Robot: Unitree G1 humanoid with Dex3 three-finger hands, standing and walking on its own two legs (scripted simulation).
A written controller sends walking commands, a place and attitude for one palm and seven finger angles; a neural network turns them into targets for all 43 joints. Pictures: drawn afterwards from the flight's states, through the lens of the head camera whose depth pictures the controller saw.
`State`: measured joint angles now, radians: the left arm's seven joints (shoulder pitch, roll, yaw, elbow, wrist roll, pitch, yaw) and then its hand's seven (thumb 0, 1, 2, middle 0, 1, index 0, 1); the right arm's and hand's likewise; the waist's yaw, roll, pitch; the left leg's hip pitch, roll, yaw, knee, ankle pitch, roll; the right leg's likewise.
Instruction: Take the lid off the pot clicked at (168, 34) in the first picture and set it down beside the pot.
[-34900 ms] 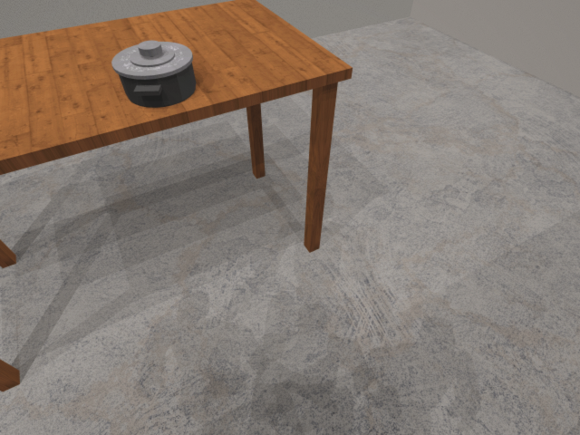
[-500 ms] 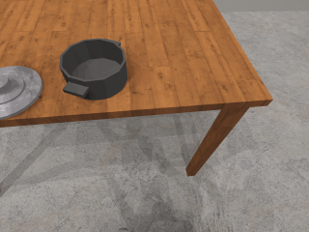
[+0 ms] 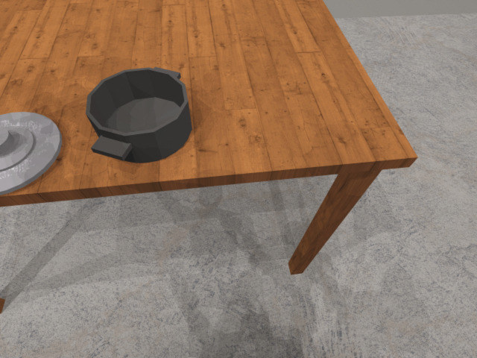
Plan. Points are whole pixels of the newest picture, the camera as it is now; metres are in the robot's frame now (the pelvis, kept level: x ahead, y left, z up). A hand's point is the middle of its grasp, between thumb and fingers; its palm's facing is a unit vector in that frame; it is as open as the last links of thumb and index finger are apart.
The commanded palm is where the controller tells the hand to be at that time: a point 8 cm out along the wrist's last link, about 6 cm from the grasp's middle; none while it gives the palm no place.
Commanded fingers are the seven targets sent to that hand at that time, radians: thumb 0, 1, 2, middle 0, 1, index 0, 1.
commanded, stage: raise the empty hand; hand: left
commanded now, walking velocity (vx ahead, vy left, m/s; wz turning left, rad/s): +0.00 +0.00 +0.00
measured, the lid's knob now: out of the picture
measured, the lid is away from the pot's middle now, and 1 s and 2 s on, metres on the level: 0.23 0.23 0.23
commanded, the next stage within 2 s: draw the hand back to the body in 0.16 s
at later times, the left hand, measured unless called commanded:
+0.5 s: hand out of the picture +0.45 +0.35 +0.26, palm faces -0.21 -0.09 -0.97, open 11.1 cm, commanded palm +0.43 +0.35 +0.33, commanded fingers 0.00 -0.11 0.85 -0.44 -0.68 -0.44 -0.68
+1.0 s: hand out of the picture +0.42 +0.28 +0.31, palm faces +0.48 -0.82 -0.30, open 11.0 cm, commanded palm +0.35 +0.33 +0.32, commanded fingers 0.00 0.09 0.86 -0.40 -0.60 -0.40 -0.60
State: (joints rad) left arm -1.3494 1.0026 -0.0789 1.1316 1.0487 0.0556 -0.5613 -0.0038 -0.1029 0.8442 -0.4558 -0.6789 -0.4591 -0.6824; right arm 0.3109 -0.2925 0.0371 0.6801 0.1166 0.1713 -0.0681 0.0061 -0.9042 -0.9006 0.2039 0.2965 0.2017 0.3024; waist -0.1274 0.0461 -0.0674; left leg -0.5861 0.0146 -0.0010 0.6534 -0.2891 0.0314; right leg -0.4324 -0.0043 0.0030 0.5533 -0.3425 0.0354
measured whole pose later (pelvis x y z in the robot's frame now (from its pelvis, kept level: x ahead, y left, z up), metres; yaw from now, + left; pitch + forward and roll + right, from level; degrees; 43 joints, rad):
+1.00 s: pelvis +0.00 -0.02 +0.01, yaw +0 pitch +3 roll -1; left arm -0.73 0.66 0.40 0.48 0.03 -0.03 -0.01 -0.01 -0.08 0.85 -0.45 -0.67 -0.45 -0.67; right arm 0.24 -0.25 0.06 0.58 0.07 0.06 -0.06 0.01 -0.90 -0.90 0.20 0.30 0.20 0.30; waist -0.02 0.03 0.01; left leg -0.31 0.03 0.00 0.52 -0.26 -0.01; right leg -0.17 0.01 0.01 0.44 -0.32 0.00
